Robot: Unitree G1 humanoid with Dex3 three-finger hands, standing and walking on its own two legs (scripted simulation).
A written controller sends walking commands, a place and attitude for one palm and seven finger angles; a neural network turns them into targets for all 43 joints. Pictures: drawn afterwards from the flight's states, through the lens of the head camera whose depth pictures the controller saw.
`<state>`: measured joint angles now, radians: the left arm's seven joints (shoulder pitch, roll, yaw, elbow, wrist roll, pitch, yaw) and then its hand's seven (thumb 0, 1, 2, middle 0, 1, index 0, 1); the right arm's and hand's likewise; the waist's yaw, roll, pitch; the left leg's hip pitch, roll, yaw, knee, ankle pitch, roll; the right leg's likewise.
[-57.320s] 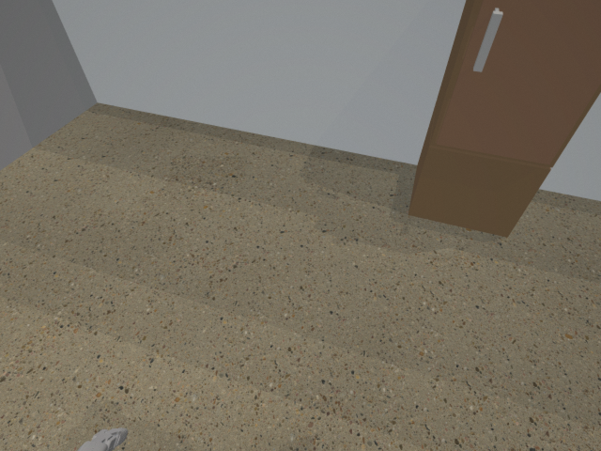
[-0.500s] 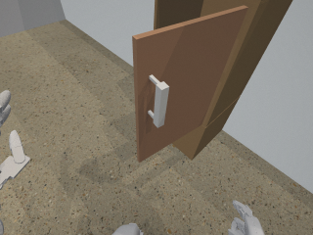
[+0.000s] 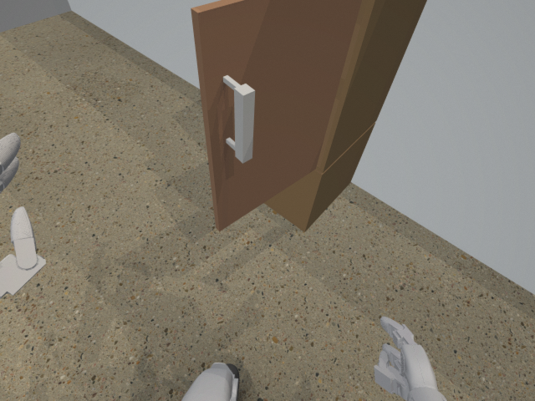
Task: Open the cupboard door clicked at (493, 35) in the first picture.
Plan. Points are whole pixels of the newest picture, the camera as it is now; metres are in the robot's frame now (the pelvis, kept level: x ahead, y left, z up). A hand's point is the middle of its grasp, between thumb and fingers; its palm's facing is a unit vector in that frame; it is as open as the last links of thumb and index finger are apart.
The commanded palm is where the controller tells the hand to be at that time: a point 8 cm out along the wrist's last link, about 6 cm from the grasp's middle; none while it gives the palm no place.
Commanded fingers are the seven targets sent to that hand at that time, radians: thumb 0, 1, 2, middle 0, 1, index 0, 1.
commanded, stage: stop stepping back and stand still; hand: left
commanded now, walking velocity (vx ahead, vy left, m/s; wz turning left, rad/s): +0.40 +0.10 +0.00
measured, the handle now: (236, 120) +0.58 +0.13 +0.07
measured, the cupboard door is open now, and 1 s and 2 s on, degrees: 81 81 81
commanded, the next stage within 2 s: let the arm hang, fingers relaxed in 0.82 s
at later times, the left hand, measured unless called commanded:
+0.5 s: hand out of the picture +0.11 +0.26 +0.18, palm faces +0.47 -0.74 -0.48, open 7.4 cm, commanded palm +0.06 +0.29 +0.19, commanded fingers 0.00 0.90 0.90 -0.20 -0.30 -0.20 -0.30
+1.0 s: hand (0, 374) +0.12 +0.29 +0.09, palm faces +0.36 -0.78 -0.51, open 7.4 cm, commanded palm none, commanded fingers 0.00 0.90 0.90 -0.20 -0.30 -0.20 -0.30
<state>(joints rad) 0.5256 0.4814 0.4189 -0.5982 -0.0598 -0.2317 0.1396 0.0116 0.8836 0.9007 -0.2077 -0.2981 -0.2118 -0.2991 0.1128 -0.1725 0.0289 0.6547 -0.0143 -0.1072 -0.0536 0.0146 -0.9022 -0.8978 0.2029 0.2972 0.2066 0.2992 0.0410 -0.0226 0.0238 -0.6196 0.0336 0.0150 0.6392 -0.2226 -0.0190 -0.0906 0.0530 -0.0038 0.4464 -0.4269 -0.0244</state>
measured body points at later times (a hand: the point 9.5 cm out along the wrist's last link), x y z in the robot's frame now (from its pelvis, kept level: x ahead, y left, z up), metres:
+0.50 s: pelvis -0.07 -0.01 +0.02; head -0.09 -0.02 +0.47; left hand +0.08 +0.30 +0.21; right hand +0.06 -0.26 -0.08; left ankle -0.07 +0.13 -0.67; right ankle -0.05 -0.09 -0.73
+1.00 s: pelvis -0.07 +0.02 -0.01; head -0.07 -0.01 +0.44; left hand +0.10 +0.33 +0.11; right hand +0.10 -0.21 -0.12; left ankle -0.10 +0.13 -0.73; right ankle -0.05 -0.08 -0.72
